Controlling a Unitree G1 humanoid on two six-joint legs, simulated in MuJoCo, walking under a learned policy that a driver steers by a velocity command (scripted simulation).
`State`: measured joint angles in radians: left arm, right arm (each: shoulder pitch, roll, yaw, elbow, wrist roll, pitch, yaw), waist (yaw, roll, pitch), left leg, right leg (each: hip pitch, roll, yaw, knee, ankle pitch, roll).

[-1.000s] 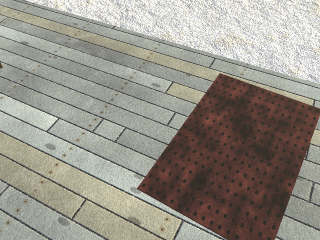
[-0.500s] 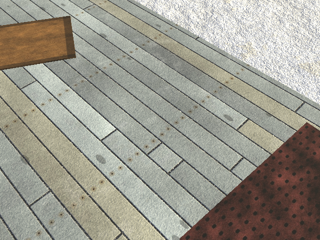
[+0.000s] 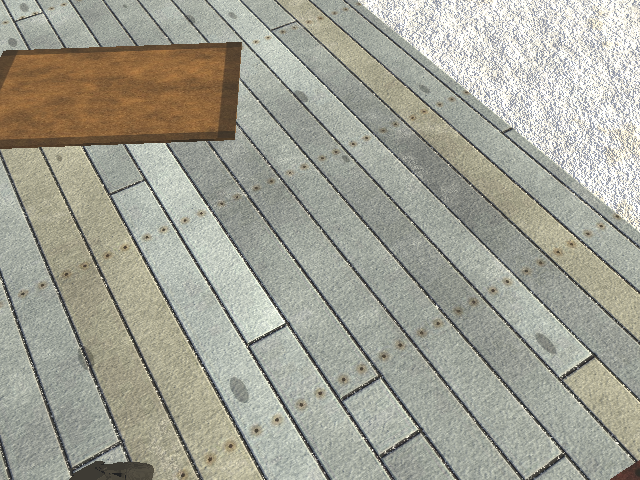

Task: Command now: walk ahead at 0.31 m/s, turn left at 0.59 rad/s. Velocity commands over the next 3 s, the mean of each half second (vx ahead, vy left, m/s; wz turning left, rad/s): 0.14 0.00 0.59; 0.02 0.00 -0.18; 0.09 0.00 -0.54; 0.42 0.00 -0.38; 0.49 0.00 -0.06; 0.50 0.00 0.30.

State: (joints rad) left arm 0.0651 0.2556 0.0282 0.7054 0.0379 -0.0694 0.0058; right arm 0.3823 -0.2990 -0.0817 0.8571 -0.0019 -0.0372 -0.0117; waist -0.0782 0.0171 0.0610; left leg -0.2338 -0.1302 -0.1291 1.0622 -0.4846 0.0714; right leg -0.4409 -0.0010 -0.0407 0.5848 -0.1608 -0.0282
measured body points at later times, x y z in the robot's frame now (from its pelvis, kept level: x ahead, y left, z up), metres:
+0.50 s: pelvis +0.10 +0.02 +0.01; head +0.12 +0.06 +0.45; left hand +0.11 +0.31 -0.13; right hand +0.33 -0.18 -0.08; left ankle +0.12 +0.11 -0.72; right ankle +0.09 -0.11 -0.66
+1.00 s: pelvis +0.09 +0.01 +0.02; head +0.12 +0.00 +0.47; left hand +0.12 +0.30 -0.09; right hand +0.26 -0.24 -0.10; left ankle +0.07 +0.13 -0.67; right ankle +0.10 -0.08 -0.72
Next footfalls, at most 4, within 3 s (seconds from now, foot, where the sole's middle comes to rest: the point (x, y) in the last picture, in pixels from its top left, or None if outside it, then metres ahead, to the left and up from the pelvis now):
0.40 left None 0.16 0.12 -0.76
0.82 right None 0.14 -0.08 -0.76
1.20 left None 0.12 0.13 -0.76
1.70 right None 0.17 -0.13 -0.76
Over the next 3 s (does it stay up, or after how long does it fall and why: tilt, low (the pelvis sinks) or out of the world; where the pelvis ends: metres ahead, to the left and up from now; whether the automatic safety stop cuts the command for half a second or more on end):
stays up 0.76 -0.32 0.02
